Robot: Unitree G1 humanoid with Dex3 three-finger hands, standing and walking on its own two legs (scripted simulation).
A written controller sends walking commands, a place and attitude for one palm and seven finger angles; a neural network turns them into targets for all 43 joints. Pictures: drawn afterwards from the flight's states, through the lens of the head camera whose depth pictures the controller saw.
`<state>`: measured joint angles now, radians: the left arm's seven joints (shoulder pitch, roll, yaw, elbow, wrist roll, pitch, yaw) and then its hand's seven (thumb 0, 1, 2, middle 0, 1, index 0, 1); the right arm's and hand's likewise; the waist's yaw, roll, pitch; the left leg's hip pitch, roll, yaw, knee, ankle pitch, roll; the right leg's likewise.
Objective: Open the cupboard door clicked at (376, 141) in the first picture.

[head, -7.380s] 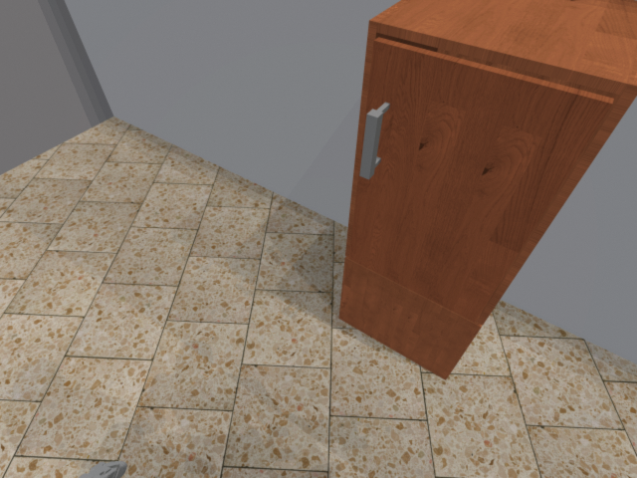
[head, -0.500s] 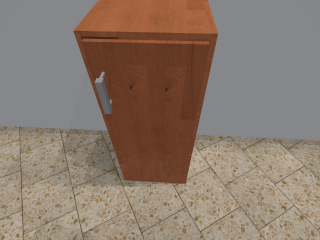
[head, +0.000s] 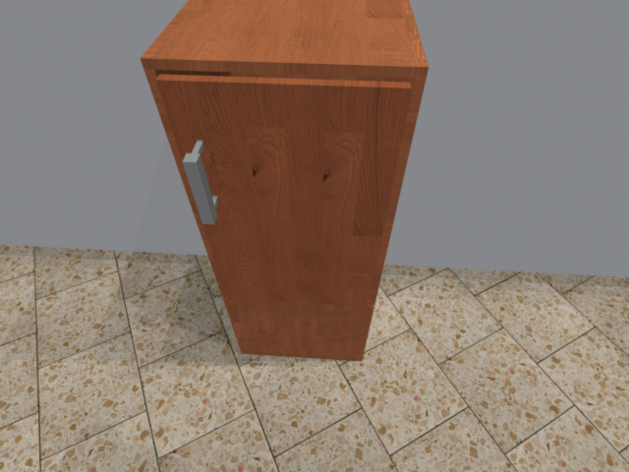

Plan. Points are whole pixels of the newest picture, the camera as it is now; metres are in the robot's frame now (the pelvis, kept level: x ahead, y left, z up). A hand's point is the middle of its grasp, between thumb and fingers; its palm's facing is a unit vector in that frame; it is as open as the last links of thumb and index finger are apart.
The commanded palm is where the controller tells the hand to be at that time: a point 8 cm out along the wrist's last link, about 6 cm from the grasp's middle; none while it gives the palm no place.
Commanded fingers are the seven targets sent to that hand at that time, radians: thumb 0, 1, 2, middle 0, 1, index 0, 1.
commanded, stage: look again from close up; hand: left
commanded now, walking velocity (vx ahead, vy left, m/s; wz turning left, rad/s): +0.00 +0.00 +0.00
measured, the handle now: (204, 183) +0.55 +0.23 +0.04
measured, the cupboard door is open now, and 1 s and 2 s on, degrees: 0 0 0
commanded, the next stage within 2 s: raise the hand with hooked fingers in 0.16 s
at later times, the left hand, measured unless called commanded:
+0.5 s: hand (178, 408) +0.19 +0.18 -0.01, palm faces +0.14 -0.99 -0.04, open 7.6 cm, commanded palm +0.12 +0.23 -0.05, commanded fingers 0.00 0.60 0.77 -0.22 -0.50 -0.22 -0.50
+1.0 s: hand (148, 422) +0.18 +0.22 -0.02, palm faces -0.06 -1.00 -0.05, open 10.5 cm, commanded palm +0.15 +0.28 -0.01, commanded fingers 0.00 0.01 0.52 -0.26 -0.87 -0.26 -0.87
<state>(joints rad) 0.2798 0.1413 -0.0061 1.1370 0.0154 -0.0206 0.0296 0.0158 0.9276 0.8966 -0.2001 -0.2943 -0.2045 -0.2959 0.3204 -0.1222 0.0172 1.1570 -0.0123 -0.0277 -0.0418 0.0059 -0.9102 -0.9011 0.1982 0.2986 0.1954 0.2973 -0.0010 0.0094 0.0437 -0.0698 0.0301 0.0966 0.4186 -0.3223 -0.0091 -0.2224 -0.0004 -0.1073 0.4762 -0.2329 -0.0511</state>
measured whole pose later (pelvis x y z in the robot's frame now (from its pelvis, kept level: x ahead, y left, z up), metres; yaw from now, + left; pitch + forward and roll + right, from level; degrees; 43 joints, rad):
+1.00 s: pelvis -0.05 +0.02 -0.07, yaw +3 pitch +11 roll -2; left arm 0.24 0.28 0.18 0.05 -0.27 -0.30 -0.36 0.01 0.23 0.61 -0.25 -0.72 -0.25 -0.72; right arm 0.25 -0.19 0.09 0.56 0.03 -0.22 -0.04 0.02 -0.90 -0.90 0.21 0.30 0.20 0.30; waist 0.00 0.03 -0.08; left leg -0.74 0.03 0.02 1.08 -0.54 0.02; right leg -0.81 -0.06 -0.16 0.99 -0.38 -0.04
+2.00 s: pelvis -0.03 +0.03 -0.02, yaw +2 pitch +6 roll -1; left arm -0.11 0.46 0.45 0.44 -0.35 -0.20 -0.56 -0.01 -0.50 0.30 -0.30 -1.19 -0.30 -1.20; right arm 0.29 -0.30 0.06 0.59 0.04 -0.22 -0.08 0.02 -0.90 -0.90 0.20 0.30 0.20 0.30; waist 0.00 0.02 -0.04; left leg -0.43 0.01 0.06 0.75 -0.43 0.04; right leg -0.51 -0.04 -0.13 0.69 -0.28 -0.02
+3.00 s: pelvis -0.04 +0.02 -0.03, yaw +1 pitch +9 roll -1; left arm -0.40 0.49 0.46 0.75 -0.27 -0.27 -0.52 -0.01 -0.50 0.30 -0.30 -1.19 -0.31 -1.20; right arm 0.33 -0.30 0.06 0.60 0.04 -0.15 -0.07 0.01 -0.90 -0.90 0.20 0.30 0.20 0.30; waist -0.05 0.00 -0.04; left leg -0.51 0.03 0.07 0.77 -0.42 0.02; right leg -0.61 -0.03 -0.11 0.72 -0.27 -0.03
